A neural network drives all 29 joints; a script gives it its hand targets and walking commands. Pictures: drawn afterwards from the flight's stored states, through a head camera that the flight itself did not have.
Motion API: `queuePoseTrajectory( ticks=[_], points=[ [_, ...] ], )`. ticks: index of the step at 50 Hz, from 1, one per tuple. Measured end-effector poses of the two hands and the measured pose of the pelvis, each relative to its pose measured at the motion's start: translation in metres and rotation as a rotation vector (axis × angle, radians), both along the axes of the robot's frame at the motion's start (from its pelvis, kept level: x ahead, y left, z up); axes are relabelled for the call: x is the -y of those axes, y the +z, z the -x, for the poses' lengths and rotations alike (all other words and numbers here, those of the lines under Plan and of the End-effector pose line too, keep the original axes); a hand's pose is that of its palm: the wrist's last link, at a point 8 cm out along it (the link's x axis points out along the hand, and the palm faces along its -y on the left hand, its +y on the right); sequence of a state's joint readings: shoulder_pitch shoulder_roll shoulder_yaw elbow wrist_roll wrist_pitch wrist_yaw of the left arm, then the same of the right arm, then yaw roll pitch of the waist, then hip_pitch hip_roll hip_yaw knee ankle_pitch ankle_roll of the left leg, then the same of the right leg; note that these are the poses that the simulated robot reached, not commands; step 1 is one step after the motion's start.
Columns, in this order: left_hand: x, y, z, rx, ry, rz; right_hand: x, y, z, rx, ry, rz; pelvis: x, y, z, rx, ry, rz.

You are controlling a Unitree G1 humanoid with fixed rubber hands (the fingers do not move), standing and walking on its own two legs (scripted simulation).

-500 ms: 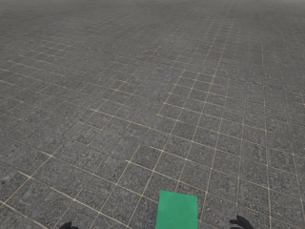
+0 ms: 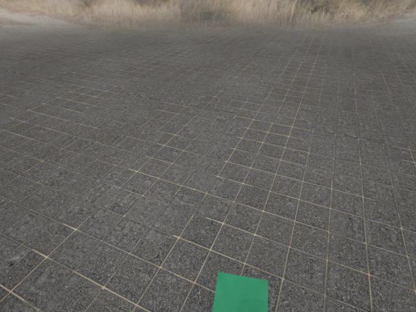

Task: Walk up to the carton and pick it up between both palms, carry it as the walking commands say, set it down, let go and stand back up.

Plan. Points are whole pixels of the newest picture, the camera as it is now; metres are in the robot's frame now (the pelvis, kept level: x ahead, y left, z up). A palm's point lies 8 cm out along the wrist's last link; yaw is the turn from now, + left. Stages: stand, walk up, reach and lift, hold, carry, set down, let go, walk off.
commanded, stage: stand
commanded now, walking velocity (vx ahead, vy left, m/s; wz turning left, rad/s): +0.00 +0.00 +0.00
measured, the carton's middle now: out of the picture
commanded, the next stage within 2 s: none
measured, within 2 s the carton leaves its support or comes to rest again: neither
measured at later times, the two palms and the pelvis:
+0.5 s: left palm out of the picture +0.04 +0.26 -0.11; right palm out of the picture +0.02 -0.31 -0.11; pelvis -0.03 -0.03 +0.00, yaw +1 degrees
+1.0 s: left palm out of the picture +0.04 +0.26 -0.11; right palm out of the picture +0.03 -0.31 -0.11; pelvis -0.03 -0.03 +0.01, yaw +0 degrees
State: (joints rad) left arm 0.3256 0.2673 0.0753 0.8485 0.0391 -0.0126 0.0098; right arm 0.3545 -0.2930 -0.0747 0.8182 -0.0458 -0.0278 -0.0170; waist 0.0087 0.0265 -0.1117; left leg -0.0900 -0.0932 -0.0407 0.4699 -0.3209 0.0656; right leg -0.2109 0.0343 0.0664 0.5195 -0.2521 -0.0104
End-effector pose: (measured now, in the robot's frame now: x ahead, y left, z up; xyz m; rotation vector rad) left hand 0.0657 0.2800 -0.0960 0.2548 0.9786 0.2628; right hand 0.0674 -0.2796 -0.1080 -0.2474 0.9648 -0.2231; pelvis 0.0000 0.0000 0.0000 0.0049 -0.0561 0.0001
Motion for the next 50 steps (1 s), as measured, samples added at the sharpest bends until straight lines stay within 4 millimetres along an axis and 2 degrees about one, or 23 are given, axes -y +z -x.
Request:
queuePoseTrajectory(
  ticks=[9, 20, 50],
  points=[
    [0.013, -0.008, 0.022, -0.044, 0.012, 0.022, 0.012, -0.004, 0.026, -0.069, 0.011, 0.001, 0.012, 0.001, 0.015, 0.010, 0.007, -0.001],
    [0.020, -0.015, 0.029, -0.085, 0.015, 0.035, 0.029, -0.002, 0.044, -0.123, 0.003, 0.024, 0.022, 0.002, 0.024, 0.018, 0.010, 0.001],
    [0.021, -0.016, 0.029, -0.163, 0.015, 0.038, 0.033, -0.003, 0.041, -0.171, 0.013, 0.022, 0.028, 0.006, 0.028, 0.021, -0.002, 0.003]
  ],
)
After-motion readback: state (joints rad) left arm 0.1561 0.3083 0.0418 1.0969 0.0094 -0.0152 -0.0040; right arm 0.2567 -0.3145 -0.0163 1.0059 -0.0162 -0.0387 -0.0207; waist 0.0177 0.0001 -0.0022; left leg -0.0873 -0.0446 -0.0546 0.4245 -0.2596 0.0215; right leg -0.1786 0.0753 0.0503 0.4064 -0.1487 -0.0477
